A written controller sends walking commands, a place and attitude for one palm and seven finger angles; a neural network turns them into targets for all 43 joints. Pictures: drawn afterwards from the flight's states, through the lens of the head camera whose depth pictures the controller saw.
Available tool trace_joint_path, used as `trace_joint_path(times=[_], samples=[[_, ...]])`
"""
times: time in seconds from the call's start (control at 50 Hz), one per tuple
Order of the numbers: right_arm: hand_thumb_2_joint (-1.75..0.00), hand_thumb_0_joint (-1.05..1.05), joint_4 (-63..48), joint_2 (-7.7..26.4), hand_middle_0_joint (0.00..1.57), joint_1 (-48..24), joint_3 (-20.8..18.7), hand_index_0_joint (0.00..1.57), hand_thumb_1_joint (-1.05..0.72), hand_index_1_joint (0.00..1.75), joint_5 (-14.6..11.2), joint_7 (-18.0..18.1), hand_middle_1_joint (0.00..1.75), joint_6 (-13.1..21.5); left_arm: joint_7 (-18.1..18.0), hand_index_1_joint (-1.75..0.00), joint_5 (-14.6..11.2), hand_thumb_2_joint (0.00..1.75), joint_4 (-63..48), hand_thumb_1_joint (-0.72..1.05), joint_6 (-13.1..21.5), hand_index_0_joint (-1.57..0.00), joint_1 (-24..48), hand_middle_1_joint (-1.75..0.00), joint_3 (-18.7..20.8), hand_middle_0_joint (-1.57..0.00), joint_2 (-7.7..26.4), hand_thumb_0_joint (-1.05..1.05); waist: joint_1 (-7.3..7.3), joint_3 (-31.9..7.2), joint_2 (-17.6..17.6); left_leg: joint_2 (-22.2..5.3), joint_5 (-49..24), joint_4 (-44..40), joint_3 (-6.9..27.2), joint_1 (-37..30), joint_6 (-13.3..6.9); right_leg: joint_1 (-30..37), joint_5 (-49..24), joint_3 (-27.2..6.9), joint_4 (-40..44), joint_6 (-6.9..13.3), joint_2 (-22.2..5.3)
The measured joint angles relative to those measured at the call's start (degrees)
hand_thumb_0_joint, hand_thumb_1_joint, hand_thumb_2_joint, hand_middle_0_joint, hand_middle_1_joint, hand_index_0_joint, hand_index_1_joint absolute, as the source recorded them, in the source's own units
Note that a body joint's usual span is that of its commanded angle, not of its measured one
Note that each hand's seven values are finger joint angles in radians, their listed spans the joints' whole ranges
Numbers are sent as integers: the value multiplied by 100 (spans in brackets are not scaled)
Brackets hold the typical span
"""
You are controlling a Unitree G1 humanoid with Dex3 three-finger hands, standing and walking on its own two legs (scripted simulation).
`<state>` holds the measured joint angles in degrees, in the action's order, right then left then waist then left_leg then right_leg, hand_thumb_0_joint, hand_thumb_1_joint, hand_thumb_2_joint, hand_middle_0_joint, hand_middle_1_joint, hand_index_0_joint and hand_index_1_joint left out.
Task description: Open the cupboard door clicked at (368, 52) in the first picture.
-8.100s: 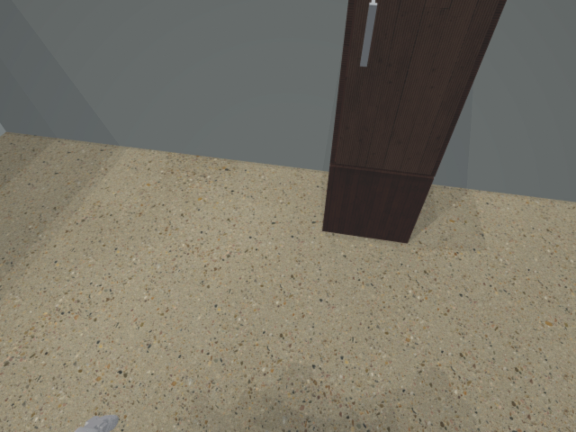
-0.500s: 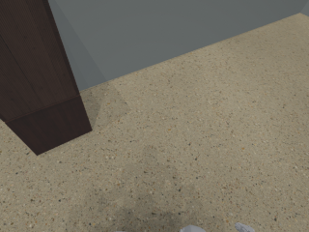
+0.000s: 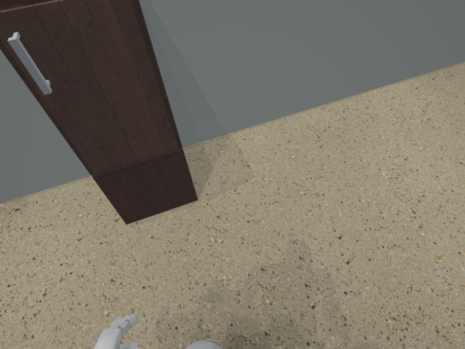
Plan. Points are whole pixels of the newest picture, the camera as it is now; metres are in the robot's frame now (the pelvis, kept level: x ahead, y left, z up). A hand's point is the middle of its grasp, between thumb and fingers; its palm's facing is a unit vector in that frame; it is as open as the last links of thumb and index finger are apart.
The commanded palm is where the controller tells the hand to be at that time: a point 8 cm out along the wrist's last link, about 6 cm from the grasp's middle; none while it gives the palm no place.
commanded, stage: turn to face it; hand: left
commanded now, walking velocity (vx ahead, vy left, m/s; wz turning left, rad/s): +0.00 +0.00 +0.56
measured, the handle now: (32, 64) +0.79 +0.55 +0.13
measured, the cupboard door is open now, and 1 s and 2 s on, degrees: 0 0 0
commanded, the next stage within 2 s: take the last steps up to it in 0.44 s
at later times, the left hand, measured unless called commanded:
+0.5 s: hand out of the picture -0.07 +0.26 -0.18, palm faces +0.29 -0.93 -0.25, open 7.4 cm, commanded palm none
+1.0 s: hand out of the picture +0.06 +0.22 -0.15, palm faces +0.32 -0.92 -0.23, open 7.4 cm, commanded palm none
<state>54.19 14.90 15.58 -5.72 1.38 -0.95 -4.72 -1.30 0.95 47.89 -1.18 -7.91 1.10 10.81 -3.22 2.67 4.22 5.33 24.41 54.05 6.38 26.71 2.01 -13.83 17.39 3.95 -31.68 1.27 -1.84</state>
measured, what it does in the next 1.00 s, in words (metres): steps on the spot, turning left: left foot, then right foot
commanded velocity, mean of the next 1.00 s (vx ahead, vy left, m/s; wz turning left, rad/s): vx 0.14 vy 0.00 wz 0.21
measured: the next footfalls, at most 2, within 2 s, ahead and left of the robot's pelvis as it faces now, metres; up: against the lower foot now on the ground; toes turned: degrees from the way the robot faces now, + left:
left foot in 0.40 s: -0.02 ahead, +0.14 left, +0.00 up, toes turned +17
right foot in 0.90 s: +0.12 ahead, -0.05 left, +0.00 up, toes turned +10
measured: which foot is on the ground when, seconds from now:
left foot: up 0.00-0.38, down 0.40-0.90, up 0.92-1.00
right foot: down 0.00-0.40, up 0.42-0.88, down 0.90-1.00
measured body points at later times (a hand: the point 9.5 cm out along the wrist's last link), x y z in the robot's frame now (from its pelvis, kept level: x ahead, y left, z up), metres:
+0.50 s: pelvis -0.01 +0.05 +0.00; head +0.02 +0.08 +0.44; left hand -0.08 +0.30 -0.16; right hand +0.17 -0.17 -0.12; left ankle -0.06 +0.13 -0.73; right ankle -0.02 -0.10 -0.68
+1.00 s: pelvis +0.05 +0.03 +0.00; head +0.04 -0.01 +0.45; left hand +0.04 +0.27 -0.13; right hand +0.07 -0.22 -0.17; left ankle -0.03 +0.13 -0.68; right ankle +0.08 -0.06 -0.73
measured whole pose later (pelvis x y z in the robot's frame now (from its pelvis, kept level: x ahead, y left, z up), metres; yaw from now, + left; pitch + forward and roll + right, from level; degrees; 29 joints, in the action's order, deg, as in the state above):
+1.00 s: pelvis +0.05 +0.03 +0.00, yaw +18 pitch -3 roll +1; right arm 64.4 11.8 22.9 -3.2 1.5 -0.3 -1.9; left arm 0.1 1.5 57.2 2.6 -14.4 1.4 8.4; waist -0.8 -0.2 2.7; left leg -0.2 24.6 55.1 -0.8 18.1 -1.2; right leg -11.0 17.5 7.5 -30.7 2.6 -1.9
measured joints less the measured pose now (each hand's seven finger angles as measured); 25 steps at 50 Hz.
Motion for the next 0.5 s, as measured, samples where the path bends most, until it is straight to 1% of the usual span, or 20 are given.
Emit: trace_joint_path(times=[0.04,0.08,0.12,0.16,0.24,0.32,0.36,0.38,0.4,0.42,0.44,0.46,0.5], samples=[[-90,0,31,52,20,20,-34,20,-91,30,18,-46,30,-34,-6,-30,-3,90,55,90,-28,-20,-140,-30,-4,-20,-35,1,9,-33,-16,-148,-195,858,-216,223,80,142,-62,120,182,-1,-91],[-90,0,42,83,20,35,-46,20,-91,30,21,-78,30,-40,-4,-30,-4,90,121,90,-25,-20,-245,-30,-5,-20,-47,1,2,-35,-43,-323,-449,1339,-321,322,160,243,-116,264,315,-4,-166],[-90,0,66,93,20,41,-42,20,-91,30,18,-91,30,-51,-7,-30,1,90,176,90,-3,-20,-332,-30,-1,-20,-54,1,21,-22,-91,-478,-583,1489,-362,314,227,303,-132,413,381,-2,-238],[-90,0,107,94,20,10,-29,20,-91,30,18,-95,30,-78,-11,-30,14,90,222,90,22,-20,-421,-30,3,-20,-61,1,76,3,-148,-605,-575,1377,-391,224,275,326,-123,542,398,-7,-306],[-90,0,151,75,20,-177,16,20,-91,30,-1,-79,30,-113,1,-30,63,90,341,90,41,-20,-605,-30,14,-20,-45,1,222,85,-271,-750,-248,635,-522,-100,301,293,-77,755,335,-55,-454],[-90,0,94,22,20,-494,102,19,-91,30,-48,-49,30,-40,23,-30,108,90,501,90,18,-20,-776,-30,57,-20,53,1,408,180,-423,-740,65,-508,-782,-570,221,157,10,891,128,-167,-618],[-90,0,21,-16,20,-644,151,19,-91,30,-69,-29,30,45,28,-30,110,90,599,90,-5,-20,-857,-30,94,-20,133,1,474,203,-494,-683,-100,-1222,-917,-876,161,68,93,959,-54,-257,-699],[-90,0,-24,-28,20,-697,179,19,-91,30,-74,-27,30,107,29,-30,91,90,648,90,-23,-20,-908,-30,114,-20,177,1,488,192,-514,-660,-446,-1726,-980,-1087,124,10,164,999,-198,-316,-736],[-90,0,-68,-37,20,-737,202,19,-91,30,-67,-28,30,184,31,-30,61,90,683,90,-53,-20,-967,-30,136,-20,226,1,495,156,-526,-651,-580,-2103,-1012,-1252,-67,-102,263,1014,-430,-371,-771],[-90,0,-77,-110,20,-803,218,19,-91,30,-64,-15,30,244,24,-30,37,90,748,90,-108,-20,-962,-30,161,-20,312,1,516,169,-652,-568,-472,-2066,-1036,-1229,-230,-261,641,825,-807,-433,-812],[-90,0,-96,-173,20,-848,257,19,-91,30,-60,-10,30,275,5,-30,27,90,809,90,-178,-20,-951,-30,178,-20,376,1,551,178,-728,-528,-401,-1987,-1041,-1212,-333,-427,1046,582,-1255,-462,-756],[-90,0,-108,-228,20,-875,298,20,-91,30,-50,7,30,303,-10,-30,26,90,862,90,-239,-20,-945,-30,190,-20,419,1,573,169,-760,-520,-384,-1988,-1035,-1245,-392,-575,1270,390,-1690,-481,-668],[-90,0,-117,-315,20,-880,357,20,-91,30,-33,74,30,346,-17,-30,19,90,960,90,-303,-19,-902,-30,202,-20,448,1,564,121,-728,-531,-475,-2164,-969,-1365,-432,-808,1302,163,-2388,-525,-510]])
